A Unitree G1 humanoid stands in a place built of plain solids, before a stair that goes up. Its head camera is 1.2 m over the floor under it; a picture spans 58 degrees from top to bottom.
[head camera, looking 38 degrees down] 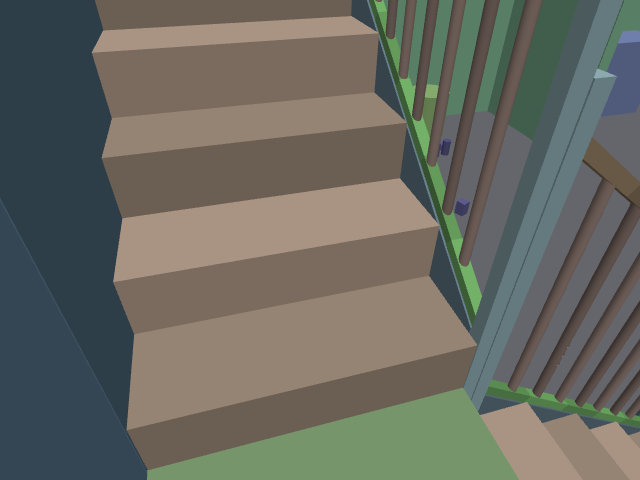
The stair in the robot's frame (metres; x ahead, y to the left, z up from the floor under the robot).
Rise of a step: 0.21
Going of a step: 0.30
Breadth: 0.95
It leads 15 degrees to the left of straight ahead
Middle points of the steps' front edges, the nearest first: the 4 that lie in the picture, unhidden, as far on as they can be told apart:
0.66 0.01 0.21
0.95 0.09 0.42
1.24 0.17 0.63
1.53 0.25 0.83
